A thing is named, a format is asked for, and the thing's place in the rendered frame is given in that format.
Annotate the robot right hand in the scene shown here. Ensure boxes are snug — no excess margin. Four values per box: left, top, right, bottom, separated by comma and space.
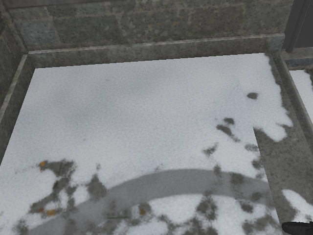
282, 221, 313, 235

